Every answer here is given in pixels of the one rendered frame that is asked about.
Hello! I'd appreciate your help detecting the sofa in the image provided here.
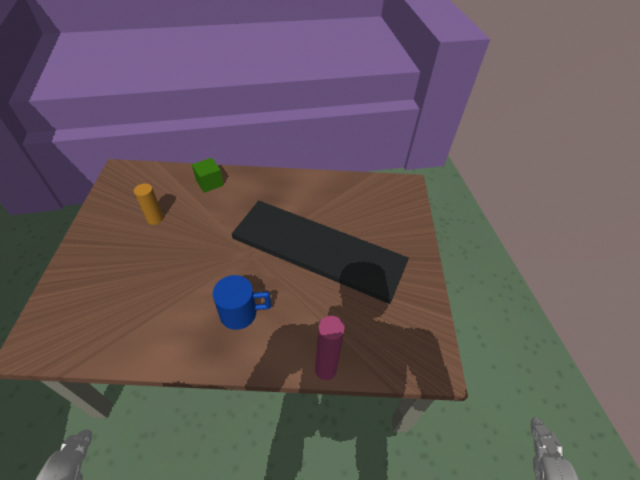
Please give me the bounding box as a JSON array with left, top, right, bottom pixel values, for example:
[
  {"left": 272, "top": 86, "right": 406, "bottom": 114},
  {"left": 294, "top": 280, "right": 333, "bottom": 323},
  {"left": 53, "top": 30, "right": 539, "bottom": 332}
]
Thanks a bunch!
[{"left": 0, "top": 0, "right": 490, "bottom": 215}]

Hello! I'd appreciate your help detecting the coffee table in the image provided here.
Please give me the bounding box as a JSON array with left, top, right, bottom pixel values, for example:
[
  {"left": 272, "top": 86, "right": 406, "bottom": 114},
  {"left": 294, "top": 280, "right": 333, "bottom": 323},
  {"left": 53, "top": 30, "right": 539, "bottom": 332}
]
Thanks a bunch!
[{"left": 0, "top": 159, "right": 468, "bottom": 433}]

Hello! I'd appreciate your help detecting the left robot hand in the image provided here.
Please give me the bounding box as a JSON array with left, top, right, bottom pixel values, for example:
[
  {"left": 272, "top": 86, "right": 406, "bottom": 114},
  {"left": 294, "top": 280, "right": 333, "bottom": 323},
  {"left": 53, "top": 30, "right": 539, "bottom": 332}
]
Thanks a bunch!
[{"left": 36, "top": 430, "right": 92, "bottom": 480}]

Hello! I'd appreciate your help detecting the right robot hand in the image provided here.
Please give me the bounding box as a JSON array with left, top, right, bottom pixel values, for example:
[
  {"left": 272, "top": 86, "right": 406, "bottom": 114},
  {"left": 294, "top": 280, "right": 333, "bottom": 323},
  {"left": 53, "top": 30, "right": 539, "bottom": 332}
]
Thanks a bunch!
[{"left": 531, "top": 417, "right": 579, "bottom": 480}]

